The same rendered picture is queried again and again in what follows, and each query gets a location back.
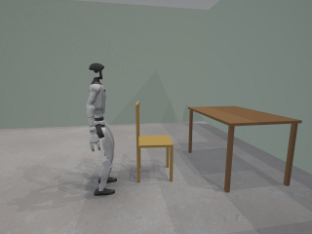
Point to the right robot upper arm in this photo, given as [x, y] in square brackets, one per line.
[95, 90]

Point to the table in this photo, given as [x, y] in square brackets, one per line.
[234, 116]

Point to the robot right hand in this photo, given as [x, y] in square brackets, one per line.
[94, 139]

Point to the right robot foot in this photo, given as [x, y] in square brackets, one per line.
[105, 191]

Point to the chair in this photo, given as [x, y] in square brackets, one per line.
[160, 141]

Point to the robot torso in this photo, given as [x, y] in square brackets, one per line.
[99, 105]

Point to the robot right forearm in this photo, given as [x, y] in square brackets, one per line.
[91, 119]

